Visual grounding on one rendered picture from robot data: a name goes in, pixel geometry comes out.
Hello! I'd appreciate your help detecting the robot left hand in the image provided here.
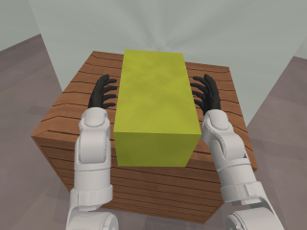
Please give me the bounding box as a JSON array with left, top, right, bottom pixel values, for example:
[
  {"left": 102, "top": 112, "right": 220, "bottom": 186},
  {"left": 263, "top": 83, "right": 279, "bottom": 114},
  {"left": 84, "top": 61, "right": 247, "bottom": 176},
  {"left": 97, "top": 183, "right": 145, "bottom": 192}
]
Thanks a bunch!
[{"left": 88, "top": 74, "right": 117, "bottom": 109}]

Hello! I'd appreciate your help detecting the robot right hand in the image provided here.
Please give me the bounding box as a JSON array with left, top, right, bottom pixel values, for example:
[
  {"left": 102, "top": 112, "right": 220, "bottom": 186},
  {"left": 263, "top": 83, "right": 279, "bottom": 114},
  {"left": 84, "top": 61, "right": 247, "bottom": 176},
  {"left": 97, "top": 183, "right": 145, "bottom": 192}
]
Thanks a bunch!
[{"left": 190, "top": 74, "right": 222, "bottom": 116}]

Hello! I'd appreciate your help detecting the robot right upper arm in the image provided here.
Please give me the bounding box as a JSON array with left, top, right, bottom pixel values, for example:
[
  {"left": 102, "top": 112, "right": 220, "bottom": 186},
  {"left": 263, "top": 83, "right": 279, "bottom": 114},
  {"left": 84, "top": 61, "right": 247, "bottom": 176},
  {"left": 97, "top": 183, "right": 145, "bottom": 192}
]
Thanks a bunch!
[{"left": 225, "top": 207, "right": 283, "bottom": 230}]

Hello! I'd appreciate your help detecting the robot left forearm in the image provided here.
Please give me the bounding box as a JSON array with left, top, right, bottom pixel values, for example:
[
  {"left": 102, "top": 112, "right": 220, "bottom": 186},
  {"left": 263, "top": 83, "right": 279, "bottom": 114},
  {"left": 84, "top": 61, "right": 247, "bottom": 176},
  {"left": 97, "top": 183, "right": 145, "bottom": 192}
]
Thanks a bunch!
[{"left": 65, "top": 107, "right": 113, "bottom": 230}]

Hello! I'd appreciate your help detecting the carton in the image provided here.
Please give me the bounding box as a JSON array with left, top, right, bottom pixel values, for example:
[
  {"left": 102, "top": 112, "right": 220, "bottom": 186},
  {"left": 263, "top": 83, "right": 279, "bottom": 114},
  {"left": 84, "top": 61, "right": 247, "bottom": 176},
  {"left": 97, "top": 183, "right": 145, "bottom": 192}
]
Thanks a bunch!
[{"left": 113, "top": 49, "right": 201, "bottom": 168}]

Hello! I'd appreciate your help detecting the pedestal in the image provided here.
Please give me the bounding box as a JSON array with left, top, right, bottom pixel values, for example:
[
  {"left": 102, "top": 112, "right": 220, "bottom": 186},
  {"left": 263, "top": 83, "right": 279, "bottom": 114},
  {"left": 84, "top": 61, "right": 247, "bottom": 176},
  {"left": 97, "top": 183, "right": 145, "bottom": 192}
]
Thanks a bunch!
[{"left": 31, "top": 51, "right": 258, "bottom": 224}]

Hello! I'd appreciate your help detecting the robot left upper arm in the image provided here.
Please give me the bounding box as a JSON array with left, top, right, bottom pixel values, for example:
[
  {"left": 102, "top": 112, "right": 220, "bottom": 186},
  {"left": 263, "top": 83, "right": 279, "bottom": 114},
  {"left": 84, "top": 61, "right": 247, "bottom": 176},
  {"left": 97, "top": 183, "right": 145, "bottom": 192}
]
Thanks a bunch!
[{"left": 67, "top": 212, "right": 119, "bottom": 230}]

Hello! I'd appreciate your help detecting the robot right forearm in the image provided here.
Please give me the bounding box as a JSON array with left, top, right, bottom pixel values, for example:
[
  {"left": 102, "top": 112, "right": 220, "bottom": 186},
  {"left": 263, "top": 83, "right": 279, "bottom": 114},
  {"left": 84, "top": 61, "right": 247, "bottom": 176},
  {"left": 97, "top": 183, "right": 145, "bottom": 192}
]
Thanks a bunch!
[{"left": 201, "top": 109, "right": 285, "bottom": 230}]

